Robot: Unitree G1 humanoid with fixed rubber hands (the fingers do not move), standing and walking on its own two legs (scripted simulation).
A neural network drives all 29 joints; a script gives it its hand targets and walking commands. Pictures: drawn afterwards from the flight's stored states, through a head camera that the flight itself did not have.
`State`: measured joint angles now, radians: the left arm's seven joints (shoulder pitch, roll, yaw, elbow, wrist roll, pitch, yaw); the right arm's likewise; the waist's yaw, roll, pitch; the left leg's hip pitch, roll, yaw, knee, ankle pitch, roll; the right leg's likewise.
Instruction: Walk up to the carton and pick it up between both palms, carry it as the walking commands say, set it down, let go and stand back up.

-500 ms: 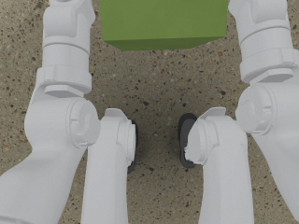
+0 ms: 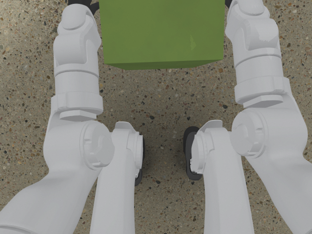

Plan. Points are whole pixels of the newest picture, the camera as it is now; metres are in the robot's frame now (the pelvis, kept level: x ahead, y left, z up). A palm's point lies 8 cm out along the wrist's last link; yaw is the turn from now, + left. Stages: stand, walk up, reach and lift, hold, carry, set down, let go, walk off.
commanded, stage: reach and lift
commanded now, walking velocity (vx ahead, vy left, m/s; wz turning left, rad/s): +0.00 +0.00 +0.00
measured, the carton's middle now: (159, 5) +0.57 +0.01 -0.19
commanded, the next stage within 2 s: none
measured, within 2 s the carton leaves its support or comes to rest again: neither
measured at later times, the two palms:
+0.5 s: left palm (61, 5) +0.52 +0.15 -0.03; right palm out of the picture +0.53 -0.14 -0.04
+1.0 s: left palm out of the picture +0.49 +0.15 +0.04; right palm out of the picture +0.51 -0.14 +0.04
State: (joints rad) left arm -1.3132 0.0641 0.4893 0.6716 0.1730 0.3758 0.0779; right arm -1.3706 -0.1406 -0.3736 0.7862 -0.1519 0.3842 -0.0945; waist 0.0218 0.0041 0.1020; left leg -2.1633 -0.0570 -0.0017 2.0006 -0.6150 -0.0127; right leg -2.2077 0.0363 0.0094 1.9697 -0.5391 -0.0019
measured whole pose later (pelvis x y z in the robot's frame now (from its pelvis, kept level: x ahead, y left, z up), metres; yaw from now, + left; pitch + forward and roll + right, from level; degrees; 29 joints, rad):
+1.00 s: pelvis +0.00 +0.00 +0.10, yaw +0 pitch +41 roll +1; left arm -1.06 -0.04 0.53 0.62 0.25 0.40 0.03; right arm -1.11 -0.01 -0.44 0.72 -0.25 0.41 -0.07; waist 0.03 -0.01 -0.10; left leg -1.84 -0.05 -0.02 1.65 -0.53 -0.02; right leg -1.88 0.05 0.02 1.63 -0.47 -0.01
